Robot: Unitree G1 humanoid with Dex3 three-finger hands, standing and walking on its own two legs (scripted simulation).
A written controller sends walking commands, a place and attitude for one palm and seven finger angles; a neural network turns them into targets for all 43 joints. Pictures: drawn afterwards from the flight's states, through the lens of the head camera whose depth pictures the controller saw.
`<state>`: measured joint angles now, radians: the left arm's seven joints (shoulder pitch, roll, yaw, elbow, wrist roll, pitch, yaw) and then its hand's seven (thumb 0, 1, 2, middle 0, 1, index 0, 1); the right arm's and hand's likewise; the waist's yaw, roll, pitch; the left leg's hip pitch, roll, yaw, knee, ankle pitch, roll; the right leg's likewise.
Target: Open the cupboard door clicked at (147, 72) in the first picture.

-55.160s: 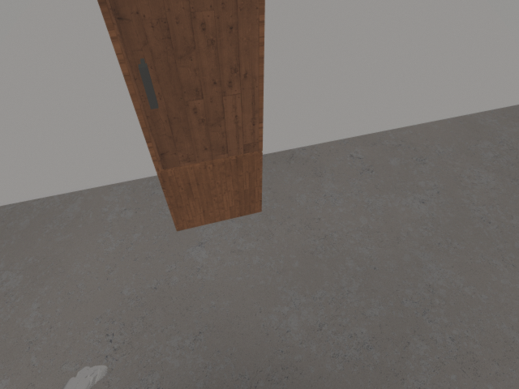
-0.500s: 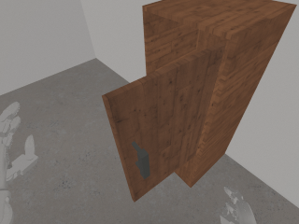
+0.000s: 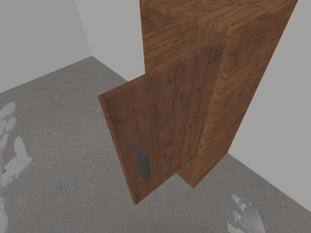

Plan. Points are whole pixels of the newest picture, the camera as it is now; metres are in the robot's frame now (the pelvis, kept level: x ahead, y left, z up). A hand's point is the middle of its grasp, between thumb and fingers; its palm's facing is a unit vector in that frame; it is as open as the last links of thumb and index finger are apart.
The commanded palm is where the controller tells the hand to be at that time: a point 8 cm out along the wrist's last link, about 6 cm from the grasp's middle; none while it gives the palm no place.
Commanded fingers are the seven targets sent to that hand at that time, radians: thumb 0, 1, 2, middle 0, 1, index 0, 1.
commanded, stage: step back with the hand held close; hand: left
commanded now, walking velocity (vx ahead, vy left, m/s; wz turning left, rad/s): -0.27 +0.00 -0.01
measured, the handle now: (140, 161) +0.31 +0.09 +0.00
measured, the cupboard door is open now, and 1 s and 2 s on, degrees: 86 86 86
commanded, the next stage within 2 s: stop stepping back and stand still in 1.06 s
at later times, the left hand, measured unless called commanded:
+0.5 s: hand out of the picture +0.13 +0.28 +0.15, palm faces +0.44 -0.73 -0.52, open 7.4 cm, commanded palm +0.07 +0.32 +0.17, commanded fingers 0.00 0.90 0.90 -0.20 -0.30 -0.20 -0.30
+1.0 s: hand out of the picture +0.06 +0.28 +0.17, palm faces +0.44 -0.78 -0.45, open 7.4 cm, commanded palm +0.00 +0.31 +0.17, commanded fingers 0.00 0.90 0.90 -0.20 -0.30 -0.20 -0.30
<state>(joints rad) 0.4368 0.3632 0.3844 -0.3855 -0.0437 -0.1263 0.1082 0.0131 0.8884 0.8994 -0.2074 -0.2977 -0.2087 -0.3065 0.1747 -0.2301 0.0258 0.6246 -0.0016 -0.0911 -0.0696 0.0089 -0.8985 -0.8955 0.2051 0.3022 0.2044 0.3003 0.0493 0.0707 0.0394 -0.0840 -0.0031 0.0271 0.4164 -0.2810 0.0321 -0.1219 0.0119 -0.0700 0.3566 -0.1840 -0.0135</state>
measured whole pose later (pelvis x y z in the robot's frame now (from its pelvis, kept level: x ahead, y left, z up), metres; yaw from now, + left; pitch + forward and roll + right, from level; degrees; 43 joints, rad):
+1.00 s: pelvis -0.15 +0.01 -0.01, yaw -2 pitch +4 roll -3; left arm 0.55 0.42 0.47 -0.58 -0.05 -0.20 0.18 0.01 0.89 0.90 -0.20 -0.30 -0.21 -0.31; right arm 0.19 -0.16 0.01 0.64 -0.02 -0.15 -0.05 0.01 -0.90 -0.90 0.21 0.30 0.21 0.30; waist 0.02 0.00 0.00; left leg -0.45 0.05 0.05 0.37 0.00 0.05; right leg -0.18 0.04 -0.02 0.68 -0.50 0.01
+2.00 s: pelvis -0.29 +0.01 -0.01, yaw -1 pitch -1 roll +0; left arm 0.56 0.41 0.40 -0.49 -0.02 -0.22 0.13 0.01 0.89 0.90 -0.21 -0.30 -0.21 -0.31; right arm 0.24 -0.19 0.01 0.67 0.00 -0.13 -0.06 0.01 -0.90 -0.90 0.21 0.30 0.21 0.30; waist -0.01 0.01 0.02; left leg -0.33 0.01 0.03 0.80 -0.43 0.01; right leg -0.29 0.02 -0.09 0.56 -0.26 -0.06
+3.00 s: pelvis -0.31 +0.02 +0.00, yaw +4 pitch -2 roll +0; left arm 0.13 0.26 0.03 1.13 0.01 -0.01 0.01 0.00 0.91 0.90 -0.20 -0.30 -0.20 -0.30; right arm 0.19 -0.28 -0.02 1.12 -0.02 0.00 -0.01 0.00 -0.90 -0.90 0.20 0.30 0.20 0.30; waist -0.01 0.03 0.06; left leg -0.13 -0.03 0.01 0.36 -0.20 0.03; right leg -0.20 0.01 -0.01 0.37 -0.14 -0.02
